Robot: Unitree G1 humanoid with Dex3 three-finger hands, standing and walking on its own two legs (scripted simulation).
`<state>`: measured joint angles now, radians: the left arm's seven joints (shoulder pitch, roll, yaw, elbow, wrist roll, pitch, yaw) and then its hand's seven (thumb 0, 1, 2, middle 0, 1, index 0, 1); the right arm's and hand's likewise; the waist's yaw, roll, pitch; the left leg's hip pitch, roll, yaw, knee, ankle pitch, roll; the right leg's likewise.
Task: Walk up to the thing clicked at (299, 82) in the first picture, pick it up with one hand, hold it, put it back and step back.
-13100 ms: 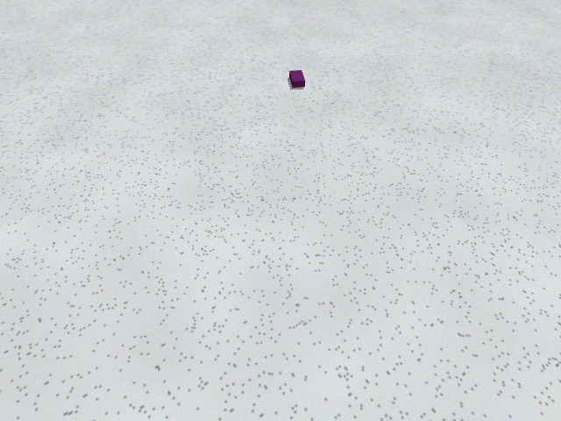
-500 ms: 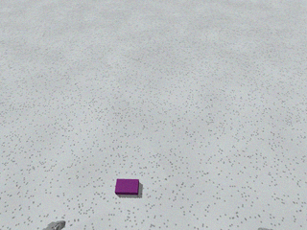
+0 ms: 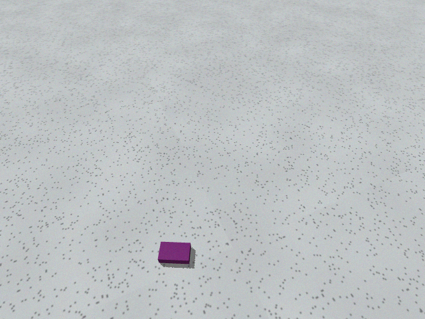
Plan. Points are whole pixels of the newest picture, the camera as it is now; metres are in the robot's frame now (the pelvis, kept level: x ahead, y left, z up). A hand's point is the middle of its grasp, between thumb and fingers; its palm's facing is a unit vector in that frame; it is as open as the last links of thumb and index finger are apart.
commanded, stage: stand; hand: left
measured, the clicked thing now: (174, 252) +0.54 +0.18 -0.76
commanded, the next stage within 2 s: walk up in 1.94 s
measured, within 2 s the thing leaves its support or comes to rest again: neither
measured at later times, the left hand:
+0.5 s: hand out of the picture +0.10 +0.26 -0.15, palm faces +0.00 -0.94 -0.34, open 7.3 cm
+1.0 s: hand out of the picture +0.12 +0.26 -0.15, palm faces +0.01 -0.94 -0.34, open 7.3 cm
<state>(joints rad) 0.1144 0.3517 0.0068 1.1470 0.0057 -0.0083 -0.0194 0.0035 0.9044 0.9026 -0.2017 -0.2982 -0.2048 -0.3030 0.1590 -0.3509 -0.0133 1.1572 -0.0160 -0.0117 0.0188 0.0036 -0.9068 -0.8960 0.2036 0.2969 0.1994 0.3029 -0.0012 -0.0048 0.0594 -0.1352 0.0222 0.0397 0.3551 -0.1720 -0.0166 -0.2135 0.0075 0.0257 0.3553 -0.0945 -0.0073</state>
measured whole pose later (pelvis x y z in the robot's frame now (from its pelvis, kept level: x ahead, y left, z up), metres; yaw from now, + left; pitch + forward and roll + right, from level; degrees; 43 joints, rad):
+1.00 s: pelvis +0.04 +0.01 +0.00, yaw +1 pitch -2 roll +0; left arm 0.08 0.34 0.00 1.14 0.01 -0.01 -0.01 0.00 0.90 0.90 -0.20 -0.30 -0.20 -0.30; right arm 0.10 -0.35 0.00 1.15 -0.01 -0.01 0.01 0.00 -0.91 -0.90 0.20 0.30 0.20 0.30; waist 0.00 0.01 0.05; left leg -0.06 0.01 0.02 0.30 -0.19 -0.01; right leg -0.14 0.00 0.00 0.32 -0.14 0.00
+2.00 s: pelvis +0.04 +0.00 +0.00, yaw +1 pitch -2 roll +1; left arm 0.13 0.35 0.02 1.11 0.02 0.00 -0.03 0.00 0.90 0.90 -0.20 -0.30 -0.20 -0.30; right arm 0.15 -0.35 -0.02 1.11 -0.02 -0.03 0.01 0.00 -0.91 -0.90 0.20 0.30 0.20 0.30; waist 0.01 0.00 0.04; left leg -0.07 0.01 0.03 0.33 -0.23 0.00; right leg -0.18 0.00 0.01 0.42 -0.23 -0.02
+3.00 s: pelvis +0.13 -0.03 -0.02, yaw -1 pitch -2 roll +0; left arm 0.10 0.40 0.02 1.00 0.00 0.00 0.01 0.00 0.90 0.90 -0.20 -0.30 -0.21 -0.30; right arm 0.05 -0.38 -0.04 0.97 0.00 0.02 0.02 0.00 -0.91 -0.90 0.20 0.30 0.20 0.30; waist 0.02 0.02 0.12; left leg -0.29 0.00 -0.01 0.59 -0.27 0.00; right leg -0.23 -0.03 0.02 0.61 -0.35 0.02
